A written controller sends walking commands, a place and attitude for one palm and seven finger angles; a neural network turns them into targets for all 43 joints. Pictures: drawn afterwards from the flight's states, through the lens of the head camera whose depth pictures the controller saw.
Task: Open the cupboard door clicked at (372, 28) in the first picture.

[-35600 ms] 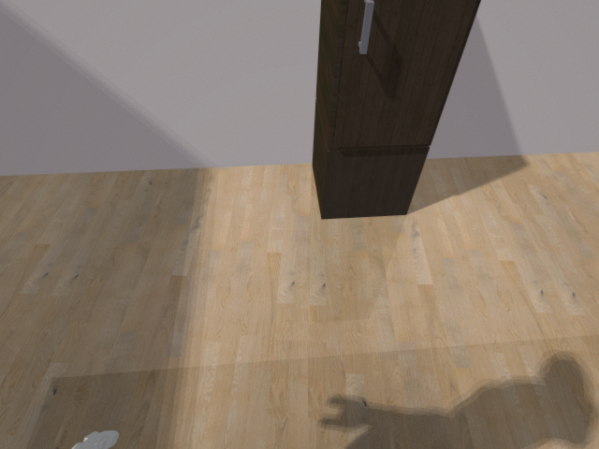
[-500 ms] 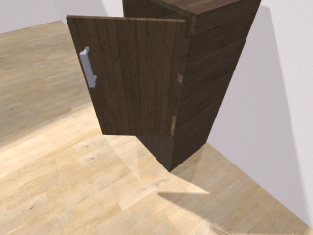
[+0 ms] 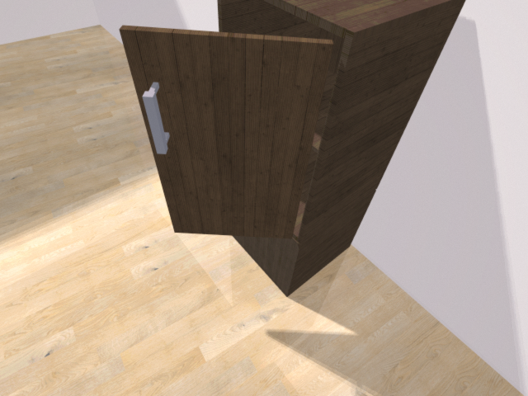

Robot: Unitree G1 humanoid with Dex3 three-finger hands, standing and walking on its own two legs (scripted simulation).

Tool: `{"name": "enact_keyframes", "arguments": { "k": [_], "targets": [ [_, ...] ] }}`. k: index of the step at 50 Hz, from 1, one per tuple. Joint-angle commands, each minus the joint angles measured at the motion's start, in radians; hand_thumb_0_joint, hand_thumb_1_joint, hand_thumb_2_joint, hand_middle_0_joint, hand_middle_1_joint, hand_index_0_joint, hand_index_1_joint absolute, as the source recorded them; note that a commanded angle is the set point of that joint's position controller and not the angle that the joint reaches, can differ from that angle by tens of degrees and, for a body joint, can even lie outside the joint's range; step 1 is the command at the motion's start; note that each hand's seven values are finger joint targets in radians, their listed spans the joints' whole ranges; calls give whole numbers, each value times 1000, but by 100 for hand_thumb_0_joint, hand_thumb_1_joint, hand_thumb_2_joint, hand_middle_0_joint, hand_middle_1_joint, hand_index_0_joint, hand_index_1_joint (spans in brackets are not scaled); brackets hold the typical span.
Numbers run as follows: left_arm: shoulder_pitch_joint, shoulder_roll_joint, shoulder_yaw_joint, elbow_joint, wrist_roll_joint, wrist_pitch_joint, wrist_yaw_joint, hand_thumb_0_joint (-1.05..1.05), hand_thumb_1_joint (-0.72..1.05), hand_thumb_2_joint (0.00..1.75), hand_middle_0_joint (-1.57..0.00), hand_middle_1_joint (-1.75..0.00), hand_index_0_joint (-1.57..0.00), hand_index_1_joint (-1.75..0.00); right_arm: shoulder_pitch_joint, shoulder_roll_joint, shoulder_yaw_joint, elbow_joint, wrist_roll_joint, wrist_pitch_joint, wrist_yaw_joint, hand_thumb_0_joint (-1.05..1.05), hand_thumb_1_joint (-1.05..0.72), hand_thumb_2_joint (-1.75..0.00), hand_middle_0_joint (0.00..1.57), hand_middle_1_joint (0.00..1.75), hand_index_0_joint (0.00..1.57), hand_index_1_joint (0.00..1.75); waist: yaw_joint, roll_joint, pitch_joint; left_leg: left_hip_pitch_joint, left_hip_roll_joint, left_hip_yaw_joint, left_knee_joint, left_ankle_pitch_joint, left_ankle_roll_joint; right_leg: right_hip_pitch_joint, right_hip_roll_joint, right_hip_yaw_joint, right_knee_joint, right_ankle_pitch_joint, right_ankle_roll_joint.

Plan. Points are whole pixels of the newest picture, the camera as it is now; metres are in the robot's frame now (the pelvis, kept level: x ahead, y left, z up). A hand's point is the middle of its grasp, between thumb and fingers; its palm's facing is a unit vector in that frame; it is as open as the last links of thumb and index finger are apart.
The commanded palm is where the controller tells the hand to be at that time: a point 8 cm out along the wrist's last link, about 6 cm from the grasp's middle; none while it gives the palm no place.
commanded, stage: look again from close up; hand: left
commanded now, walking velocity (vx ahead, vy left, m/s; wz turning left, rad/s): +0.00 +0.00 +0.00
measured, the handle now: (158, 119) +0.58 +0.25 +0.09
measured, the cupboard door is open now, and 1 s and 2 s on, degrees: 49 49 49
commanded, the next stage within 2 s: raise the hand with hooked fingers in 0.04 s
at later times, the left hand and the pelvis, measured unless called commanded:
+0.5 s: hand (151, 367) +0.17 +0.17 -0.03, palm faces +0.00 -1.00 -0.01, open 8.3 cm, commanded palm +0.13 +0.25 -0.03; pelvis -0.03 -0.02 -0.07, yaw +3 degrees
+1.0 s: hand (108, 330) +0.20 +0.23 +0.02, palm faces +0.07 -1.00 -0.06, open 11.3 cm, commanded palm +0.16 +0.28 +0.02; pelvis -0.02 -0.02 -0.04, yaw +4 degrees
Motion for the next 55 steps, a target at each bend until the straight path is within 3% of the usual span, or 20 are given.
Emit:
{"name": "enact_keyframes", "arguments": {
  "k": [1,6,7,8,9,10,11,12,14,15,18,19,22,27,30,32,40,46,50,55],
  "targets": [
    [45,108,23,-33,1,-16,12,0,90,90,-20,-30,-20,-30,35,-128,-25,-34,-1,-12,-6,0,-90,-90,20,30,20,30,-1,30,13,47,129,-131,-91,260,15,-46,-94,69,-60,232,-29],
    [37,116,26,-34,2,-15,12,0,90,90,-20,-30,-20,-30,25,-137,-27,-36,-2,-14,-8,0,-90,-90,20,30,20,30,0,35,-2,70,130,-132,-90,313,17,-34,-95,64,-55,253,-26],
    [94,87,18,-18,7,-26,55,0,90,90,-20,-30,-20,-30,-1,-152,-31,-104,8,-12,-7,0,-90,-90,20,30,20,30,3,123,42,49,148,-117,90,608,-20,-101,-133,102,-52,467,-7],
    [-620,372,216,-1638,-185,-211,66,0,88,89,-20,-32,-20,-32,84,-289,-75,-443,57,-154,-21,0,-90,-90,20,30,20,30,-95,298,-494,367,63,-195,-17,764,-68,-48,-32,-41,62,492,-34],
    [-147,265,153,-1397,-97,-160,102,0,85,88,-20,-33,-20,-33,-1,-190,-27,-390,41,-272,-57,0,-90,-90,20,30,20,30,-8,449,-474,541,143,-237,-113,903,-70,-189,5,-58,229,124,-38],
    [153,46,18,-1218,-122,-27,123,0,83,87,-21,-34,-21,-34,-22,-149,-41,-372,56,-302,-50,0,-90,-90,20,30,20,30,-30,349,-320,357,110,-216,-145,773,-115,-256,8,-72,305,-34,-26],
    [145,-85,-31,-1160,-163,-12,99,0,81,86,-21,-36,-21,-36,31,-145,-57,-359,52,-297,-38,0,-90,-90,20,30,20,30,-53,168,-148,247,102,-187,-117,712,-96,-301,-1,-67,279,-37,-14],
    [59,-18,28,-1175,-165,-51,76,0,78,85,-21,-37,-21,-37,-1,-184,-84,-415,40,-295,-27,0,-90,-90,20,30,20,30,-51,49,-22,95,100,-193,-46,577,-78,-342,-8,-78,206,-57,-13],
    [221,-20,97,-1029,-194,-167,-13,0,74,83,-21,-40,-21,-40,-32,-210,-98,-488,16,-280,-11,0,-90,-90,20,30,20,30,-16,-123,-42,-105,50,-168,109,276,-72,-350,6,-107,110,50,-23],
    [345,8,145,-945,-203,-228,-73,0,71,82,-21,-42,-21,-42,-45,-213,-99,-524,21,-272,4,0,-90,-90,20,30,20,30,20,-84,-67,-186,20,-146,156,220,-78,-335,2,-99,139,97,-34],
    [341,18,184,-933,-266,-477,-273,0,64,79,-22,-47,-22,-47,-116,-216,-110,-600,19,-251,19,0,-90,-90,20,30,20,30,35,-218,-126,-434,-9,-105,329,87,-70,-447,-1,-56,320,92,-34],
    [301,36,183,-936,-276,-549,-338,0,62,78,-22,-48,-22,-48,-132,-218,-112,-632,22,-255,26,0,-90,-90,20,30,20,30,27,-193,-133,-499,-17,-102,376,25,-65,-479,-10,-19,350,43,-33],
    [200,171,300,-1049,-318,-529,-399,0,55,75,-22,-53,-22,-53,-143,-228,-110,-746,44,-241,21,0,-90,-90,20,30,20,30,66,-2,-243,-545,-31,-85,404,-78,-44,-466,-14,41,371,-128,-41],
    [-26,217,328,-1354,-352,-516,-322,0,43,70,-23,-60,-23,-60,-56,-194,-89,-776,49,-234,-19,0,-90,-90,20,30,20,30,6,90,-330,-530,-7,-106,468,-117,-14,-464,-14,136,298,-263,-16],
    [-140,226,271,-1410,-338,-553,-323,0,36,67,-24,-64,-24,-64,-29,-205,-67,-736,43,-244,-40,0,-90,-90,20,30,20,30,-63,74,-295,-526,8,-124,507,-84,-3,-485,-11,145,292,-186,-5],
    [-123,228,256,-1337,-336,-541,-355,0,32,65,-24,-68,-24,-68,-21,-209,-60,-702,48,-258,-51,0,-90,-90,20,30,20,30,-71,104,-269,-521,12,-129,501,-75,-2,-482,-12,139,280,-151,-3],
    [-47,335,439,-1120,-410,-335,-439,0,13,57,-25,-80,-25,-80,-45,-216,-40,-696,59,-243,-61,0,-90,-90,20,30,20,30,20,28,-323,-500,5,-142,415,17,-15,-250,-57,177,209,30,47],
    [-64,304,439,-1135,-420,-382,-431,0,-1,51,-27,-88,-27,-88,-27,-217,-44,-691,55,-258,-45,0,-90,-90,20,30,20,30,20,8,-295,-433,3,-138,342,71,-16,-240,-45,130,209,152,49],
    [-107,316,427,-1094,-414,-388,-446,0,-10,47,-27,-94,-27,-94,-10,-238,-49,-683,58,-271,-47,0,-90,-90,20,30,20,30,6,-2,-256,-391,3,-133,308,52,-9,-289,-20,90,190,54,27],
    [-216,363,438,-1150,-409,-382,-436,0,-22,42,-28,-102,-28,-102,-4,-250,-44,-680,59,-285,-57,0,-90,-90,20,30,20,30,9,92,-280,-283,6,-144,241,59,-7,-296,12,10,199,34,-16]
  ]
}}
